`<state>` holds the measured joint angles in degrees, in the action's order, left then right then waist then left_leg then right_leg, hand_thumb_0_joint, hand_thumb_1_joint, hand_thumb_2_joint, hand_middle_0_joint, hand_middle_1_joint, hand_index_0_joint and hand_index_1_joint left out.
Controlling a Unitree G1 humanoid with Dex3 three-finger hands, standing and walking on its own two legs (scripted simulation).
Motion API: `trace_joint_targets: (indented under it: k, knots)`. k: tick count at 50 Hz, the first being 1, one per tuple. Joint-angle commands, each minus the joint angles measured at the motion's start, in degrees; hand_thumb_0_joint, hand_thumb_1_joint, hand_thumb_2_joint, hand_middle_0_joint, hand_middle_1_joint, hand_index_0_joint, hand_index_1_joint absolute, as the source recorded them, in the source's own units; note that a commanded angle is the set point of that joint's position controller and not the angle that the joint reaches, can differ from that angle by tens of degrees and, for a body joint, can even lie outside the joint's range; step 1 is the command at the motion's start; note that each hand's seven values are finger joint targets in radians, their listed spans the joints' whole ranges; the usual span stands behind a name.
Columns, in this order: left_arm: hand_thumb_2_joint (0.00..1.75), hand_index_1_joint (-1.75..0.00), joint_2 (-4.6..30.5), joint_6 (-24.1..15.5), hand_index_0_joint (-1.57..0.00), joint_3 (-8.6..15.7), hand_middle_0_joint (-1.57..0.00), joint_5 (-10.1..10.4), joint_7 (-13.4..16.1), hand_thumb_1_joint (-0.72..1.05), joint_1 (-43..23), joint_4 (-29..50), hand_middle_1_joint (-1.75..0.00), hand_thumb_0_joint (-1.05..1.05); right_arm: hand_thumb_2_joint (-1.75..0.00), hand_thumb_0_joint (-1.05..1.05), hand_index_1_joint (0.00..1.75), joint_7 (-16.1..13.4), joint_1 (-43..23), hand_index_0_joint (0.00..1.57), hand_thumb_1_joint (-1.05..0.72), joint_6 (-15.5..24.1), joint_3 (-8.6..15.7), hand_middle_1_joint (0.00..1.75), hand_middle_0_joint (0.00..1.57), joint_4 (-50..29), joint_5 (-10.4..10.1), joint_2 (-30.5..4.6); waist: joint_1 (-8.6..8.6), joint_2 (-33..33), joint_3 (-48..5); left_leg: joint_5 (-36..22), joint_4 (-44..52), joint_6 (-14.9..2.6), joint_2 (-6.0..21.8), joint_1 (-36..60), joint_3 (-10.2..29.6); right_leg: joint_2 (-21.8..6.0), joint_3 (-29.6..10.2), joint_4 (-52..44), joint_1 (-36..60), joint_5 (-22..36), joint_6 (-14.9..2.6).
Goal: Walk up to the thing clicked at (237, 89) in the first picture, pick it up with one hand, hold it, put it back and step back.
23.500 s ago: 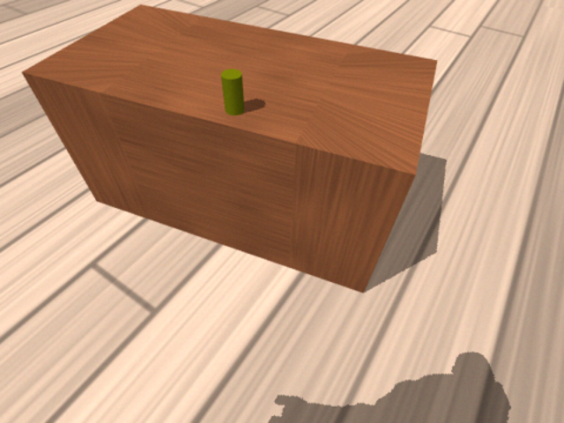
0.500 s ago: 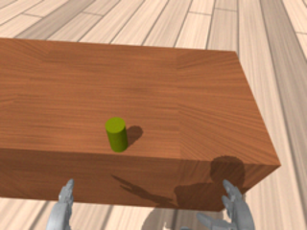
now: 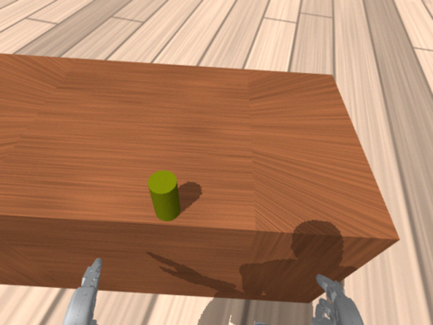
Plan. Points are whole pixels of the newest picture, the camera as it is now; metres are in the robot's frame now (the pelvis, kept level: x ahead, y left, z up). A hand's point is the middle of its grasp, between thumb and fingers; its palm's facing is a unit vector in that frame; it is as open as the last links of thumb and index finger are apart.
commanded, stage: home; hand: left
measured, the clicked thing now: (165, 197) +0.38 +0.12 -0.03
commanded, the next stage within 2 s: none
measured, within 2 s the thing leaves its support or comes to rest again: neither
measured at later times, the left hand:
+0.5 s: hand out of the picture +0.05 +0.24 -0.11, palm faces -0.01 -0.93 -0.37, open 17.4 cm
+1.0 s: hand out of the picture +0.01 +0.24 -0.11, palm faces -0.01 -0.93 -0.36, open 17.3 cm
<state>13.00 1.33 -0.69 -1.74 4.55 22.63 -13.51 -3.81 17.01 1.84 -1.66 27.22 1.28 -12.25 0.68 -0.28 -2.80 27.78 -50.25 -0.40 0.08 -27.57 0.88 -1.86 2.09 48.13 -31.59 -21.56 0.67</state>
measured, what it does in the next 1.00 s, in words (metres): stands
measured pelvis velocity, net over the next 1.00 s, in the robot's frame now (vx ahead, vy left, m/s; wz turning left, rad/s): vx -0.03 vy -0.02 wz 0.01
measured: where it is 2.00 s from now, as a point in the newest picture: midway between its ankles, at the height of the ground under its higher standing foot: outside the picture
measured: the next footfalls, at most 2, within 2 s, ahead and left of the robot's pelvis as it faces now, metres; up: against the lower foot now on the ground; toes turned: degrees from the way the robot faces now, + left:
none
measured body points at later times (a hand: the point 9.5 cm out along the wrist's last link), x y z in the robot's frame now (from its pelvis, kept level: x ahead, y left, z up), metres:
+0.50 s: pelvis -0.02 -0.01 +0.03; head -0.03 -0.01 +0.48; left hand +0.05 +0.29 -0.09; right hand +0.06 -0.30 -0.09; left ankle -0.02 +0.11 -0.70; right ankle +0.03 -0.13 -0.70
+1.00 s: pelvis -0.03 -0.02 +0.04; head -0.03 -0.03 +0.49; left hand +0.01 +0.28 -0.09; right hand +0.02 -0.32 -0.10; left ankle -0.02 +0.11 -0.70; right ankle +0.03 -0.13 -0.70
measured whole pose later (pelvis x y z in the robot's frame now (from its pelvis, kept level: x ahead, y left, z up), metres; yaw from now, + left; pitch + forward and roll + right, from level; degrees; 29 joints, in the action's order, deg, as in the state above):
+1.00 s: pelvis -0.03 -0.02 +0.04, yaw +1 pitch -3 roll +1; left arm 20.0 -0.8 -0.6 -1.2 0.1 9.3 -65.9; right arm 0.6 11.4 0.3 0.2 64.1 1.1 -20.0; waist 0.8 0.4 2.5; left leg 11.9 -22.5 1.1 0.2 -7.3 1.6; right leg -1.4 3.1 22.9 -11.9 -7.7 -0.5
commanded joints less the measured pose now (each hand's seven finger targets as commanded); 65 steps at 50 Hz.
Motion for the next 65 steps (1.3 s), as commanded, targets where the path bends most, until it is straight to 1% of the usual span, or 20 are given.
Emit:
trace_joint_targets:
  k: [1,3,4,5,9,12,15,17,19,22,28,35,37,39,42,46,48,54,58,65]
  knots:
    - [0.06,-0.06,13.5,-3.5,-0.05,4.9,-0.05,-3.0,-1.9,-0.54,-4.6,-8.0,-0.06,0.0,-0.9,0.0,0.3,1.3,-3.2,0.2,-0.9,1.3,6.1,0.3,0.2,3.1,3.8,-15.7,-0.22,2.3,-6.2,-22.5,9.8,-4.15,4.3,6.0,6.4,-3.0,-4.2,-5.1,10.1,15.4,-5.95]
    - [0.07,-0.06,14.1,-4.2,-0.05,4.4,-0.05,-1.6,-2.8,-0.52,-7.0,-11.8,-0.06,0.0,-0.9,0.0,0.3,2.4,-4.9,0.2,-0.9,1.6,5.8,0.3,0.2,4.8,2.0,-15.7,-0.02,1.0,-4.6,-19.4,11.9,-3.98,4.0,4.9,6.1,-3.1,-4.4,-6.6,11.8,13.3,-5.4]
    - [0.07,-0.06,14.4,-4.3,-0.05,4.3,-0.05,-1.1,-3.1,-0.53,-7.5,-13.5,-0.06,0.0,-0.9,0.0,0.3,2.6,-5.2,0.2,-0.9,1.6,5.8,0.3,0.2,5.7,1.6,-15.8,-0.07,1.2,-4.7,-19.7,11.7,-3.59,3.7,5.7,5.7,-3.3,-4.8,-7.1,12.0,14.9,-5.32]
    - [0.07,-0.06,14.8,-4.4,-0.05,4.1,-0.05,-0.7,-3.3,-0.52,-7.5,-15.6,-0.06,0.0,-0.9,0.0,0.3,2.9,-5.8,0.2,-0.9,1.6,5.8,0.3,0.2,7.0,1.0,-15.8,0.1,1.0,-6.0,-22.4,10.7,-3.01,3.5,7.2,5.4,-3.7,-5.1,-7.8,13.6,19.0,-5.36]
    - [0.07,-0.06,16.4,-4.5,-0.05,4.1,-0.05,-0.5,-3.3,-0.52,-9.9,-22.4,-0.06,0.0,-0.9,0.0,0.3,3.0,-5.7,0.2,-0.9,1.0,5.8,0.3,0.2,12.0,1.0,-15.8,-0.58,-1.3,-3.3,-22.0,12.3,-2.66,2.9,8.7,5.2,-4.6,-6.4,-10.6,14.7,20.5,-5.28]
    - [0.06,-0.06,17.3,-4.1,-0.05,3.8,-0.05,-0.3,-3.2,-0.54,-11.5,-26.4,-0.06,0.0,-0.9,0.0,0.3,3.0,-6.3,0.2,-0.9,0.5,5.7,0.3,0.2,15.2,1.0,-16.7,-0.5,0.0,0.0,-18.2,15.9,-2.9,3.2,9.0,6.3,-4.5,-6.2,-13.4,13.7,14.9,-5.03]
    - [0.06,-0.05,18.1,-4.0,-0.05,3.7,-0.05,0.1,-3.2,-0.55,-11.7,-30.3,-0.06,0.0,-0.9,0.0,0.3,3.0,-6.3,0.2,-0.9,0.4,5.4,0.3,0.2,18.4,0.9,-17.4,-0.35,1.0,-0.5,-19.5,18.6,-2.71,3.8,11.0,6.8,-4.6,-6.0,-14.6,16.3,16.0,-4.78]
    - [0.05,-0.05,18.5,-3.8,-0.05,3.4,-0.05,0.1,-3.2,-0.56,-12.3,-32.7,-0.05,0.0,-0.9,0.0,0.3,3.0,-7.1,0.2,-0.9,0.1,5.2,0.3,0.2,20.2,0.8,-17.7,-0.17,0.7,1.4,-15.9,21.3,-2.39,3.9,10.8,7.0,-4.9,-6.4,-17.6,16.8,12.6,-4.58]
    - [0.05,-0.05,18.7,-3.6,-0.05,3.1,-0.05,0.3,-3.2,-0.55,-12.6,-34.9,-0.05,0.0,-0.9,0.0,0.3,3.0,-7.4,0.2,-0.9,0.0,4.9,0.3,0.2,22.3,0.6,-18.3,-0.05,1.6,2.1,-15.6,23.8,-2.2,4.3,11.3,7.5,-4.9,-6.2,-19.8,18.2,11.8,-4.22]
    - [0.07,-0.06,19.5,-3.4,-0.05,2.7,-0.05,0.2,-3.4,-0.53,-13.7,-37.9,-0.06,0.0,-0.9,0.0,0.3,3.2,-8.1,0.2,-0.9,-0.2,4.6,0.3,0.2,24.7,0.6,-18.6,-0.05,0.5,5.5,-10.4,27.2,-1.96,4.0,10.6,7.3,-5.2,-7.3,-24.6,18.2,2.7,-3.6]
    - [0.06,-0.05,19.4,-3.6,-0.05,2.3,-0.05,0.8,-3.6,-0.55,-14.1,-42.8,-0.05,0.0,-0.9,0.0,0.3,3.4,-8.7,0.2,-0.9,0.1,4.2,0.3,0.2,28.5,0.4,-19.0,0.5,1.9,5.7,-9.9,32.5,-1.74,4.9,11.2,8.0,-4.7,-6.4,-26.4,22.5,5.6,-2.57]
    - [0.07,-0.06,19.7,-3.6,-0.05,2.3,-0.05,0.5,-3.7,-0.52,-15.6,-46.2,-0.06,0.0,-0.9,0.0,0.3,3.5,-7.9,0.2,-0.9,-0.3,4.2,0.3,0.2,31.3,0.0,-18.8,-0.13,-0.6,6.6,-8.7,32.8,-1.57,4.2,13.2,6.7,-5.6,-7.9,-30.9,20.6,-0.2,-2.15]
    - [0.08,-0.06,19.7,-3.6,-0.05,2.2,-0.05,0.6,-3.6,-0.51,-16.0,-46.9,-0.06,0.0,-0.9,0.0,0.3,3.6,-7.7,0.2,-0.9,-0.5,4.2,0.3,0.2,31.7,-0.1,-18.5,-0.32,-1.8,5.8,-10.5,32.3,-1.57,4.1,14.5,6.1,-5.9,-8.4,-32.2,20.6,-0.8,-2.07]
    - [0.08,-0.06,20.0,-3.4,-0.05,2.2,-0.05,0.5,-3.7,-0.51,-16.3,-47.4,-0.06,0.0,-0.9,0.0,0.3,3.7,-7.4,0.2,-0.9,-0.6,4.1,0.3,0.2,32.3,-0.1,-18.4,-0.5,-2.2,7.1,-9.1,32.4,-1.33,3.8,14.7,5.9,-5.9,-8.8,-33.4,18.4,-4.2,-1.98]
    - [0.07,-0.06,19.6,-3.5,-0.05,2.1,-0.05,0.9,-3.7,-0.53,-16.2,-48.2,-0.06,0.0,-0.9,0.0,0.3,3.6,-7.6,0.2,-0.9,-0.5,4.0,0.3,0.2,32.8,-0.2,-18.8,-0.27,-0.1,4.5,-11.8,32.8,-1.51,4.7,15.3,6.2,-6.2,-8.7,-32.4,21.6,1.6,-2.15]
    - [0.07,-0.06,19.7,-3.4,-0.05,2.1,-0.05,0.8,-3.7,-0.53,-16.4,-49.1,-0.06,0.0,-0.9,0.0,0.3,3.6,-7.7,0.2,-0.9,-0.5,3.8,0.3,0.2,33.4,-0.3,-18.7,-0.15,-0.9,5.5,-11.2,33.1,-1.3,4.5,15.2,5.9,-6.1,-8.7,-33.3,20.8,-0.6,-1.84]
    - [0.06,-0.05,19.5,-3.4,-0.05,2.1,-0.05,0.9,-3.7,-0.54,-16.7,-49.3,-0.05,0.0,-0.9,0.0,0.3,3.5,-7.7,0.2,-0.9,-0.5,3.7,0.3,0.2,33.6,-0.2,-18.8,-0.03,-0.7,4.8,-12.8,33.2,-1.29,4.9,15.6,5.9,-6.1,-8.6,-32.8,21.7,1.9,-1.92]
    - [0.06,-0.06,19.1,-3.2,-0.05,2.0,-0.05,1.0,-3.9,-0.54,-16.8,-50.1,-0.06,0.0,-0.9,0.0,0.3,3.3,-8.3,0.2,-0.9,-0.4,3.5,0.3,0.2,34.1,-0.3,-19.3,0.02,0.3,5.2,-13.5,34.0,-1.2,5.3,15.4,5.9,-5.8,-8.1,-32.5,22.5,3.9,-1.86]
    - [0.06,-0.06,19.0,-3.3,-0.05,2.1,-0.05,1.1,-3.9,-0.53,-17.8,-50.2,-0.06,0.0,-0.9,0.0,0.3,3.2,-8.6,0.2,-0.9,-0.3,3.4,0.3,0.2,34.2,-0.5,-19.4,-0.16,0.7,3.9,-16.4,34.2,-1.21,6.0,15.9,5.8,-5.8,-7.6,-31.8,24.8,9.3,-1.99]
    - [0.06,-0.05,18.7,-3.4,-0.05,2.2,-0.05,1.1,-4.0,-0.55,-18.3,-50.6,-0.05,0.0,-0.9,0.0,0.3,3.0,-9.5,0.2,-0.9,-0.1,3.3,0.3,0.2,34.5,-0.5,-19.6,-0.25,0.0,2.9,-19.5,34.7,-0.9,6.4,18.0,5.5,-5.8,-6.9,-31.3,26.1,14.1,-1.85]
